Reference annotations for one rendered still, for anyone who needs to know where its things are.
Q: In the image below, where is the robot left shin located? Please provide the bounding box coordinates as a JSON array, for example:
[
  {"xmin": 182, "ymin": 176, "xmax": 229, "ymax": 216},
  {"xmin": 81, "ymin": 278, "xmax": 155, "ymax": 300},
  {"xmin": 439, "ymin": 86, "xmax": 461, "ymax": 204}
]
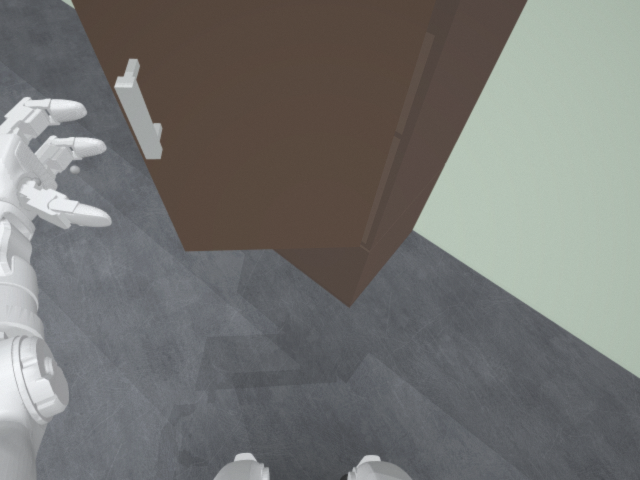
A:
[{"xmin": 234, "ymin": 453, "xmax": 257, "ymax": 462}]

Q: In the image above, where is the robot left upper arm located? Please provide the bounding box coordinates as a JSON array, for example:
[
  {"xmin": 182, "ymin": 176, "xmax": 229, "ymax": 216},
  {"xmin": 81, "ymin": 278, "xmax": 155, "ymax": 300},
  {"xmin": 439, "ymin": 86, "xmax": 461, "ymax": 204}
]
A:
[{"xmin": 0, "ymin": 335, "xmax": 69, "ymax": 480}]

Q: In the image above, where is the cupboard door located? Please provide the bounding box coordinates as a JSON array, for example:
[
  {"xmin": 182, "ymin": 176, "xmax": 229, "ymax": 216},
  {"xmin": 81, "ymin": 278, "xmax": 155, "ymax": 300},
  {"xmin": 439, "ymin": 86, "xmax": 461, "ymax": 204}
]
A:
[{"xmin": 71, "ymin": 0, "xmax": 436, "ymax": 251}]

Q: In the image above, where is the handle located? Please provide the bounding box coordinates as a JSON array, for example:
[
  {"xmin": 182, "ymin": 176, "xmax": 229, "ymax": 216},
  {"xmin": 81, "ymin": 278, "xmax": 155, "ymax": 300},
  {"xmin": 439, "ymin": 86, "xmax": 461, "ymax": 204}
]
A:
[{"xmin": 114, "ymin": 59, "xmax": 163, "ymax": 159}]

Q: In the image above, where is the left robot hand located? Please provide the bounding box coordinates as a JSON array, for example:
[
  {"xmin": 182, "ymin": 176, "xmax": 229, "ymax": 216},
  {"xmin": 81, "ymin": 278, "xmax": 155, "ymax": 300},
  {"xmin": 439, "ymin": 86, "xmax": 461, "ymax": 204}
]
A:
[{"xmin": 0, "ymin": 97, "xmax": 112, "ymax": 229}]

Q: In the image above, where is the robot left forearm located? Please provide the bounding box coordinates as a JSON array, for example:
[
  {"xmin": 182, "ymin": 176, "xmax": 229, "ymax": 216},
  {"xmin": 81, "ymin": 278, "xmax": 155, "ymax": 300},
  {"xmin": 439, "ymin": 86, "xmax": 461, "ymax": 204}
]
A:
[{"xmin": 0, "ymin": 200, "xmax": 45, "ymax": 341}]

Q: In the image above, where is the robot right shin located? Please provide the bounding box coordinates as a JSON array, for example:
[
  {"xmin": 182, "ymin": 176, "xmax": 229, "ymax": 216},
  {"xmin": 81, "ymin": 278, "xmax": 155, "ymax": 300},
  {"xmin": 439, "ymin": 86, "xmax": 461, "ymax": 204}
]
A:
[{"xmin": 357, "ymin": 455, "xmax": 381, "ymax": 468}]

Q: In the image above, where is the robot shin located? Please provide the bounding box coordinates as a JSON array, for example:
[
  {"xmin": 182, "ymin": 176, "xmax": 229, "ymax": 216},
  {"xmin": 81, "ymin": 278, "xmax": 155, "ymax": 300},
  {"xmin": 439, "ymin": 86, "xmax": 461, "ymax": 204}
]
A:
[
  {"xmin": 357, "ymin": 455, "xmax": 381, "ymax": 468},
  {"xmin": 234, "ymin": 453, "xmax": 257, "ymax": 462}
]

